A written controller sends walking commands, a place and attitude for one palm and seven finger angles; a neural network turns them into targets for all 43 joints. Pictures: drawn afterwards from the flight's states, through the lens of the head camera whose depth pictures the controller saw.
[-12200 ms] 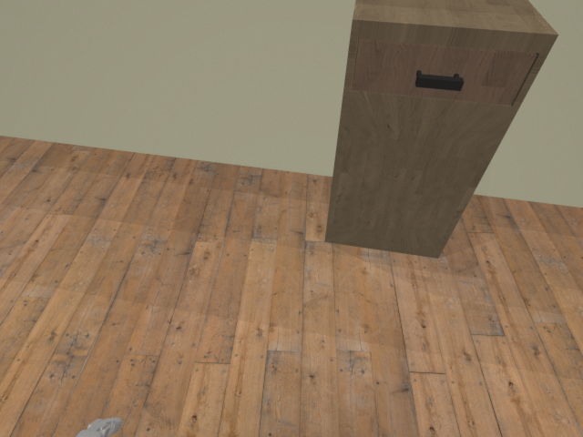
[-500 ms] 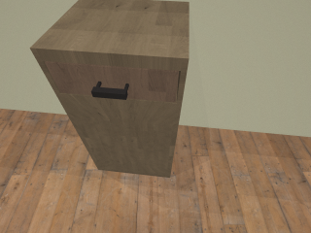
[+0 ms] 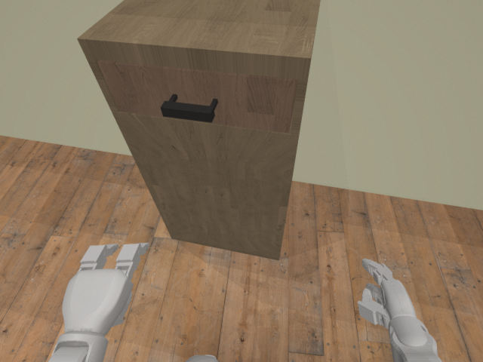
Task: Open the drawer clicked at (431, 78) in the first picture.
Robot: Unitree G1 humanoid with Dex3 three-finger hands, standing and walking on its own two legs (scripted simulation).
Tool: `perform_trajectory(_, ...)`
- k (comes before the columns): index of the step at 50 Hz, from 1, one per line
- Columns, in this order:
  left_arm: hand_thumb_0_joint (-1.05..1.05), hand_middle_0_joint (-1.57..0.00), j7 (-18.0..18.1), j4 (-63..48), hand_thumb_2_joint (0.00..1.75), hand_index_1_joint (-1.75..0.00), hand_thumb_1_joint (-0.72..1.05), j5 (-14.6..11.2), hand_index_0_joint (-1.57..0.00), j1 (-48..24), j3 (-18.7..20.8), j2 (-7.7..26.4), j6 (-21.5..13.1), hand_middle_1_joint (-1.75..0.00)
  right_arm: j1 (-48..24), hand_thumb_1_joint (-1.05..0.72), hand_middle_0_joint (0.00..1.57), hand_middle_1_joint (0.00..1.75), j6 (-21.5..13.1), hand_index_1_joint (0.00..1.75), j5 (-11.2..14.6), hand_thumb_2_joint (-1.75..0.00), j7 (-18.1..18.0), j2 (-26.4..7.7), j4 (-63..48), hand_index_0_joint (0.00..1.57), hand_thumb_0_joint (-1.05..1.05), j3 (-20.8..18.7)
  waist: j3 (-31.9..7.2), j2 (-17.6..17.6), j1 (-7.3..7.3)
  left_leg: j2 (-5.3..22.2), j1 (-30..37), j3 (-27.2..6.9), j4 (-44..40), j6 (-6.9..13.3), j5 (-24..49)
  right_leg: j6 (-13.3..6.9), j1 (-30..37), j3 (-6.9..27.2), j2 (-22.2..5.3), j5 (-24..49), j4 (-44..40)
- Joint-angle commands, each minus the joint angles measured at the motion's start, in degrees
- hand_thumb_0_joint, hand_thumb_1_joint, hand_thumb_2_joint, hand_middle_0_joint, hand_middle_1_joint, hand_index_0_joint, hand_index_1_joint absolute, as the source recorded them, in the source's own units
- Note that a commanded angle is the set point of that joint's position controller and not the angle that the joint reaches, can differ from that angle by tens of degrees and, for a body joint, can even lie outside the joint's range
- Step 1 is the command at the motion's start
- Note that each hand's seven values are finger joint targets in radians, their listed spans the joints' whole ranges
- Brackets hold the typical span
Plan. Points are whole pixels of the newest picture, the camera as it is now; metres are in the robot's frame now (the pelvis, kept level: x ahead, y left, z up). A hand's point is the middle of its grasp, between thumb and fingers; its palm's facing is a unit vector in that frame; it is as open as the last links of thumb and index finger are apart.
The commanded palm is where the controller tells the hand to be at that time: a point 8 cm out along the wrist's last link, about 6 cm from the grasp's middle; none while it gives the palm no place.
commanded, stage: raise the hand with hooked fingers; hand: left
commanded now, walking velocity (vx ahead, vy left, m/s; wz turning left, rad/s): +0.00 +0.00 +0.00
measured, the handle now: (191, 105) +0.60 +0.24 +0.07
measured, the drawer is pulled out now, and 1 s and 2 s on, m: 0.00 0.00 0.00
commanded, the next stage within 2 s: move the hooked fingers above the handle in 1.34 s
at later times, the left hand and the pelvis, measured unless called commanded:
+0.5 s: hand (101, 217) +0.27 +0.27 +0.10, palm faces +0.11 -0.08 -0.99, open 12.3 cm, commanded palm +0.25 +0.27 +0.16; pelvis +0.01 +0.04 +0.03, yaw +0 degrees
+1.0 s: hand (78, 148) +0.33 +0.30 +0.19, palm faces +0.06 -0.02 -1.00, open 13.8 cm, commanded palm +0.29 +0.29 +0.24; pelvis +0.02 +0.05 +0.04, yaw +1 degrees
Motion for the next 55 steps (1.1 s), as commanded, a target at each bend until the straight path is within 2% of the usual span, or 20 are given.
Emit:
perform_trajectory(1, 0.0, -0.25, 2.7, -18.3, 0.61, -0.74, 0.22, -3.9, -0.25, -23.8, 5.1, 8.9, -4.0, -0.74, -2.5, -0.9, 0.2, 0.3, -2.7, 0.3, -0.2, -0.9, -1.4, -3.1, -6.0, 0.2, 0.0, -0.8, -13.3, 0.0, -8.07, -5.4, 7.9, -2.0, -0.9, 3.4, 7.6, 0.9, 5.7, 12.8, 0.0, 5.5, -14.5)
perform_trajectory(4, 0.0, -0.25, -1.1, -12.7, 0.58, -0.78, 0.15, -5.6, -0.25, -21.3, 3.6, 7.6, -0.4, -0.78, -3.6, -0.9, 0.2, 0.3, -2.4, 0.3, 0.4, -0.9, -2.0, -3.1, -5.5, 0.2, 0.0, 0.0, -11.0, -0.9, -6.93, -4.7, 5.9, -1.7, -5.0, 3.2, 7.1, 1.7, 9.4, 8.7, -0.1, 7.2, -15.4)
perform_trajectory(5, 0.0, -0.25, -2.5, -9.1, 0.57, -0.8, 0.13, -6.2, -0.25, -19.1, 3.7, 7.1, 1.6, -0.8, -4.0, -0.9, 0.2, 0.3, -2.1, 0.3, 1.0, -0.9, -2.0, -3.1, -5.7, 0.2, 0.0, 0.4, -9.9, -2.5, -6.33, -4.4, 4.6, -1.7, -6.3, 3.1, 6.8, 1.8, 10.7, 8.6, -0.2, 6.5, -16.2)
perform_trajectory(7, 0.0, -0.26, -6.0, -7.9, 0.55, -0.82, 0.08, -6.1, -0.26, -15.2, 5.6, 9.9, 4.5, -0.82, -3.8, -0.9, 0.2, 0.3, -1.2, 0.3, 1.7, -0.9, -2.2, -3.3, -5.6, 0.2, 0.0, 0.8, -10.3, -5.2, -3.43, -4.0, 3.9, -1.0, -9.7, 2.7, 8.4, 1.8, 16.2, 8.5, -0.2, 8.2, -17.1)
perform_trajectory(8, 0.0, -0.26, -7.4, -8.5, 0.54, -0.84, 0.06, -6.1, -0.26, -14.5, 6.3, 11.1, 5.6, -0.84, -4.3, -0.9, 0.2, 0.3, -1.0, 0.3, 1.9, -0.9, -2.2, -3.5, -5.8, 0.2, 0.0, 1.1, -10.5, -5.9, -2.68, -3.9, 3.9, -0.7, -10.9, 2.6, 9.4, 2.0, 18.4, 8.6, -0.4, 9.7, -17.3)
perform_trajectory(9, 0.0, -0.26, -8.7, -9.3, 0.53, -0.86, 0.04, -6.2, -0.26, -13.6, 7.2, 12.2, 6.1, -0.86, -4.3, -0.9, 0.2, 0.3, -0.9, 0.3, 2.1, -0.9, -2.2, -3.4, -6.1, 0.2, 0.0, 1.4, -10.8, -5.8, -1.95, -3.8, 4.2, -0.6, -11.9, 2.5, 10.4, 2.0, 20.5, 8.1, -0.6, 11.4, -17.0)
perform_trajectory(10, 0.0, -0.26, -9.5, -10.1, 0.52, -0.87, 0.01, -6.5, -0.26, -12.7, 9.4, 14.1, 6.2, -0.87, -4.7, -0.9, 0.2, 0.3, -0.8, 0.3, 2.2, -0.9, -2.2, -3.7, -6.3, 0.2, 0.0, 1.7, -11.8, -3.8, -1.22, -3.6, 4.7, -0.5, -12.9, 2.4, 11.0, 1.7, 22.5, 8.2, -0.6, 11.7, -16.8)
perform_trajectory(11, 0.0, -0.27, -10.3, -11.3, 0.51, -0.88, -0.01, -6.7, -0.27, -11.8, 8.6, 13.0, 6.1, -0.88, -4.5, -0.9, 0.2, 0.3, -0.9, 0.3, 2.4, -0.9, -2.1, -3.2, -6.2, 0.2, 0.0, 1.9, -11.4, -3.0, -0.91, -3.6, 5.4, -0.5, -13.7, 2.4, 12.1, 1.7, 23.3, 7.3, -0.7, 13.3, -16.6)
perform_trajectory(12, 0.0, -0.27, -10.9, -12.5, 0.5, -0.9, -0.03, -7.0, -0.27, -11.8, 9.2, 13.2, 5.7, -0.9, -4.3, -0.9, 0.2, 0.3, -0.9, 0.3, 2.5, -0.9, -2.1, -3.3, -6.0, 0.2, 0.0, 1.9, -9.9, -2.4, -1.05, -3.3, 6.0, -0.5, -14.7, 2.3, 12.4, 1.6, 23.2, 6.8, -0.5, 13.4, -17.2)
perform_trajectory(14, 0.0, -0.27, -11.0, -16.6, 0.48, -0.93, -0.08, -7.4, -0.27, -14.0, 9.7, 13.2, 4.4, -0.93, -3.7, -0.9, 0.2, 0.3, -1.1, 0.3, 2.5, -0.9, -2.1, -3.6, -6.1, 0.2, 0.0, 1.5, -10.3, -1.2, -1.17, -3.0, 7.9, -0.8, -15.8, 2.3, 14.3, 1.5, 23.8, 5.6, -0.3, 14.9, -17.6)
perform_trajectory(19, 0.0, -0.28, -8.5, -19.9, 0.43, -1.0, -0.2, -7.0, -0.28, -20.9, 10.2, 13.2, 1.2, -1.0, -2.6, -0.9, 0.2, 0.3, -2.0, 0.3, 2.3, -0.9, -2.1, -3.9, -4.8, 0.2, 0.0, 0.5, -9.9, 2.8, -2.51, -2.7, 13.3, -1.6, -17.0, 2.3, 17.0, 0.8, 21.0, 3.8, 0.2, 14.4, -18.6)
perform_trajectory(23, 0.0, -0.29, -8.4, -17.6, 0.39, -1.07, -0.29, -6.9, -0.29, -27.3, 8.2, 12.6, 1.7, -1.07, -2.0, -0.9, 0.2, 0.3, -1.9, 0.3, 2.8, -0.9, -2.0, -4.4, -3.5, 0.2, 0.0, -0.3, -9.3, 2.2, -3.53, -2.3, 15.7, -2.1, -18.2, 2.0, 17.2, 0.8, 19.2, 2.0, 0.6, 13.0, -19.2)
perform_trajectory(29, 0.0, -0.29, -13.5, -17.0, 0.33, -1.15, -0.43, -7.8, -0.29, -34.0, 7.4, 15.7, 5.3, -1.15, -3.1, -0.9, 0.2, 0.3, -0.7, 0.3, 3.8, -0.9, -2.2, -4.9, -2.6, 0.2, 0.0, 0.0, -11.7, 3.8, -2.82, -2.0, 19.2, -2.8, -21.2, 1.3, 23.0, 0.8, 24.5, 1.4, 0.5, 17.1, -20.5)
perform_trajectory(36, 0.0, -0.3, -21.4, -14.1, 0.3, -1.2, -0.5, -9.7, -0.3, -40.6, 8.3, 19.1, 7.2, -1.2, -3.8, -0.9, 0.2, 0.3, 1.2, 0.3, 4.2, -0.9, -1.8, -5.1, -2.3, 0.2, 0.0, 1.5, -8.6, 3.1, -2.98, -1.3, 20.8, -3.0, -24.2, 1.0, 29.1, 1.0, 28.3, 0.7, 0.9, 20.5, -23.3)
perform_trajectory(40, 0.0, -0.3, -24.8, -14.1, 0.3, -1.2, -0.5, -11.0, -0.3, -44.8, 10.3, 21.8, 6.2, -1.2, -4.1, -0.9, 0.2, 0.3, 1.6, 0.3, 4.4, -0.9, -1.6, -5.4, -2.9, 0.2, 0.0, 1.8, -10.0, 3.4, -2.7, -1.5, 21.9, -3.0, -24.9, 1.3, 30.0, 0.9, 30.5, 1.0, 1.2, 21.9, -24.6)
perform_trajectory(42, 0.0, -0.3, -26.3, -12.8, 0.3, -1.2, -0.5, -11.7, -0.3, -46.8, 9.7, 21.9, 5.5, -1.2, -3.3, -0.9, 0.2, 0.3, 1.8, 0.3, 4.5, -0.9, -1.6, -5.4, -2.4, 0.2, 0.0, 1.8, -9.8, 2.5, -3.22, -1.6, 22.2, -2.6, -25.3, 1.4, 29.7, 1.2, 30.5, 0.7, 1.0, 22.0, -25.2)
perform_trajectory(47, 0.0, -0.3, -28.9, -13.2, 0.3, -1.2, -0.5, -13.1, -0.3, -52.3, 10.8, 24.2, 3.3, -1.2, -2.6, -0.9, 0.2, 0.3, 1.2, 0.3, 4.6, -0.9, -1.4, -6.0, -2.2, 0.2, 0.0, 1.6, -11.5, 4.0, -3.57, -1.9, 23.3, -2.6, -25.4, 1.5, 30.1, 1.2, 31.2, 0.7, 0.9, 22.6, -26.1)
perform_trajectory(50, 0.0, -0.3, -30.1, -11.3, 0.3, -1.2, -0.5, -14.2, -0.3, -47.5, 10.7, 22.5, 2.5, -1.2, -2.6, -0.9, 0.2, 0.3, 1.1, 0.3, 5.0, -0.9, -0.8, -6.1, -2.7, 0.2, 0.0, 1.4, -10.5, 3.1, -2.98, -1.8, 22.1, -2.7, -25.6, 1.4, 30.6, 1.1, 31.3, 0.5, 1.2, 22.9, -26.3)
perform_trajectory(51, 0.0, -0.3, -30.6, -9.8, 0.3, -1.2, -0.5, -14.5, -0.3, -46.1, 10.5, 22.1, 2.2, -1.2, -1.6, -0.9, 0.2, 0.3, 1.3, 0.3, 4.7, -0.9, -0.7, -6.2, -2.4, 0.2, 0.0, 1.3, -10.2, 1.3, -2.85, -2.0, 21.6, -2.3, -25.7, 1.5, 30.0, 1.3, 31.7, 0.3, 0.9, 23.2, -26.3)
perform_trajectory(55, 0.0, -0.3, -30.6, -13.3, 0.3, -1.2, -0.5, -15.4, -0.3, -44.9, 12.7, 23.5, 0.6, -1.2, -2.3, -0.9, 0.2, 0.3, 1.3, 0.3, 4.9, -0.9, -0.1, -6.8, -3.7, 0.2, 0.0, 1.0, -11.3, 1.1, -2.33, -2.4, 20.0, -2.0, -25.4, 1.9, 28.1, 1.3, 32.5, 0.9, 1.0, 23.6, -26.0)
